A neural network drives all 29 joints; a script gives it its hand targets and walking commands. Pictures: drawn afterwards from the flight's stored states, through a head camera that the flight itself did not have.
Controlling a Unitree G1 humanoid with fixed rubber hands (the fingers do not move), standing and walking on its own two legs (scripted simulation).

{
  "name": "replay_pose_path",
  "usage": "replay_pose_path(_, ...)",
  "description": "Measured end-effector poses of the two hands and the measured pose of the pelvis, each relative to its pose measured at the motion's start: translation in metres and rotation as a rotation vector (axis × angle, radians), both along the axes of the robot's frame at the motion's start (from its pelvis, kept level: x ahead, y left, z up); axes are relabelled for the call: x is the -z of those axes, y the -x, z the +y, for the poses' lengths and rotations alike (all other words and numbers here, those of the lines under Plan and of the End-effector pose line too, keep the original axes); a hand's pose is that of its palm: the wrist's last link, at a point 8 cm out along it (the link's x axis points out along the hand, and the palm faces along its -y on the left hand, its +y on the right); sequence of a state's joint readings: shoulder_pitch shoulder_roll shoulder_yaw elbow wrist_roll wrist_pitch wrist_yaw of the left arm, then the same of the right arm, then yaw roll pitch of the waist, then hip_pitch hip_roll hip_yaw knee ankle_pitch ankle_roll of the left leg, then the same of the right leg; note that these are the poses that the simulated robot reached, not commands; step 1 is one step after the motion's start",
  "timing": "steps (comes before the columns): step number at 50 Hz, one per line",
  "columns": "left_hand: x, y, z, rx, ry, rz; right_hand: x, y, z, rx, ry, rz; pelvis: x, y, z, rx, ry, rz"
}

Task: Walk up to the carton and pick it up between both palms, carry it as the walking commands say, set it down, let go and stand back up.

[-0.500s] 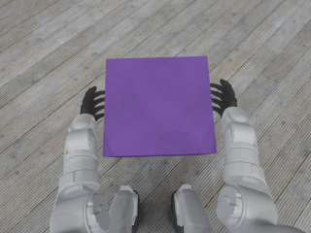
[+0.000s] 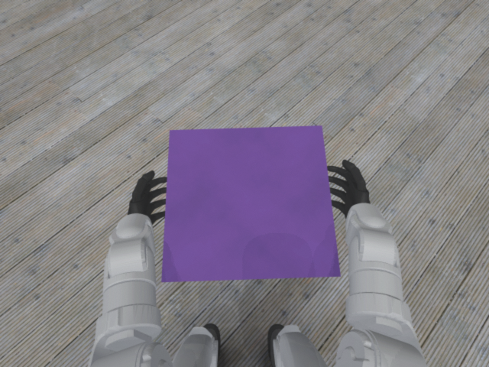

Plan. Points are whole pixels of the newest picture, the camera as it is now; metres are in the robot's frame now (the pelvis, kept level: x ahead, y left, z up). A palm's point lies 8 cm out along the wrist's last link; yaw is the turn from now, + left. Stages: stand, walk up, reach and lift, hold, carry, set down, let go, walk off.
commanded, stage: reach and lift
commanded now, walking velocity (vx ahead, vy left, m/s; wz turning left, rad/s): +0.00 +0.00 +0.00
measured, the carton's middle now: (248, 210) +0.40 -0.01 -0.12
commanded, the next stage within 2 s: hold in 1.96 s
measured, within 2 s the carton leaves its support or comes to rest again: neither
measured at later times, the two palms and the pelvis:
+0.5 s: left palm (127, 213) +0.34 +0.17 +0.03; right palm (377, 201) +0.35 -0.19 +0.04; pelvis +0.01 +0.00 +0.04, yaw -1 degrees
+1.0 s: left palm (107, 211) +0.32 +0.17 +0.09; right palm (396, 202) +0.33 -0.18 +0.10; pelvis +0.03 +0.00 +0.06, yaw -1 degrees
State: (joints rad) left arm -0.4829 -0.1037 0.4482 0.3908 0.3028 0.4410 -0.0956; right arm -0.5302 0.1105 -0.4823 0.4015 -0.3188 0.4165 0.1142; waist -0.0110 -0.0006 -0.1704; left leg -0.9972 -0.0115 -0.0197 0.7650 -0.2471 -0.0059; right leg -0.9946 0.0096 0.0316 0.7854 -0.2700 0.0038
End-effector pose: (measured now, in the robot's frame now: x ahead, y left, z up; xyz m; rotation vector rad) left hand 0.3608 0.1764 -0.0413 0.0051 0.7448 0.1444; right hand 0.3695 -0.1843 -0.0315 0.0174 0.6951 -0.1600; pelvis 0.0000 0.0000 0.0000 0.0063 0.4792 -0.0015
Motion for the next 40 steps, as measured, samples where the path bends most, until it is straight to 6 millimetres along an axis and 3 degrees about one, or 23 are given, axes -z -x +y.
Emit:
replay_pose_path(16, -0.046, 0.016, -0.001, 0.0, -0.004, -0.02, -0.048, 0.015, 0.0, -0.001, 0.009, -0.022, -0.029, -0.007, 0.002, 0.008, 0.003, -0.159)
replay_pose_path(40, -0.111, 0.026, -0.005, -0.005, -0.028, -0.073, -0.11, 0.032, -0.001, 0.009, 0.034, -0.061, -0.053, -0.027, -0.001, 0.014, 0.007, -0.42)
